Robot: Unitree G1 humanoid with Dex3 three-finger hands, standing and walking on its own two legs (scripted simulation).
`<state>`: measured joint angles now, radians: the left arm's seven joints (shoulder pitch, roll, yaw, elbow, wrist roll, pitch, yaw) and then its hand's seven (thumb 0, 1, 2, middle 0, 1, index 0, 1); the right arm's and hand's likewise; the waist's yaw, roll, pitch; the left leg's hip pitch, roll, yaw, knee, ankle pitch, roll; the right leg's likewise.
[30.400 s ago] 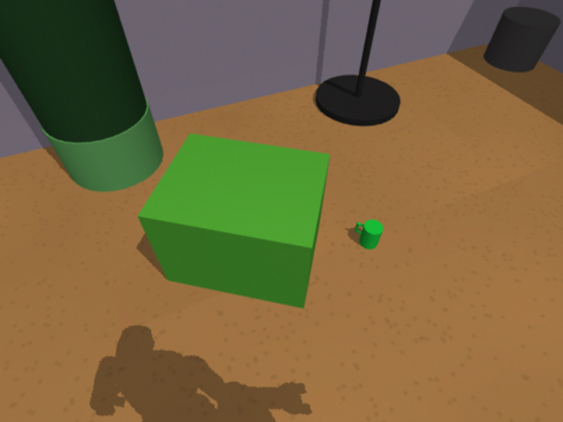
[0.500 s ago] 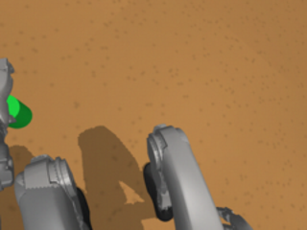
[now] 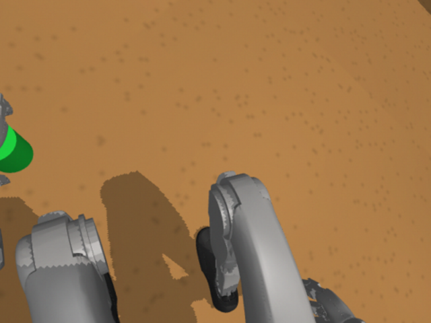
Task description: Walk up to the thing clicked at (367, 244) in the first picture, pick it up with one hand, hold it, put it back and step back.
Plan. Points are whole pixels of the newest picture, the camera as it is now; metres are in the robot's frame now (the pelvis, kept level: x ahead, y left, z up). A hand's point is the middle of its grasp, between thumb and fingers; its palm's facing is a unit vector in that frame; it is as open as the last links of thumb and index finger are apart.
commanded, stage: rest palm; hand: left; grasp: from above
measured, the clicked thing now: out of the picture +0.48 +0.31 -0.26
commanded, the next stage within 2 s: close in 0.34 s
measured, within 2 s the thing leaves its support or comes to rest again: neither
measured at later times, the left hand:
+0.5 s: hand out of the picture +0.45 +0.29 -0.22, palm faces -0.44 -0.15 -0.89, open 13.8 cm
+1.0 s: hand out of the picture +0.45 +0.30 -0.22, palm faces -0.42 -0.14 -0.90, open 12.5 cm
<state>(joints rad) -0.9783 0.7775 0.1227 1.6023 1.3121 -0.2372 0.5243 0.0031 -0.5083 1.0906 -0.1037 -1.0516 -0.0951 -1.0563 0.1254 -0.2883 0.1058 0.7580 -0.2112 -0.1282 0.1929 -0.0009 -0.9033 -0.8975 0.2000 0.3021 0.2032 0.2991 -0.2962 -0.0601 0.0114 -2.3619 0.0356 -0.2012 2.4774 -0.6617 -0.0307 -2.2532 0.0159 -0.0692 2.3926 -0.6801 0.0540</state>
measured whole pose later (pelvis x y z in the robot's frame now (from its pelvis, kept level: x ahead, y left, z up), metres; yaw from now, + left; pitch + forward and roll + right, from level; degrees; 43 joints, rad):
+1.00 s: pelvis +0.00 +0.00 -0.01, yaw -3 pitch +28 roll -11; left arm -1.01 0.91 0.17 1.75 1.30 -0.24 0.61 0.00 -0.32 0.99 -0.30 -0.95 -0.24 -0.96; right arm 0.10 -0.32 0.19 0.75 -0.29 -0.21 0.26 0.00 -0.90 -0.90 0.20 0.30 0.20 0.30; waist -0.34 -0.09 0.08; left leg -2.37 0.04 -0.25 2.55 -0.69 -0.03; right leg -2.25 0.04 -0.10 2.43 -0.68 0.07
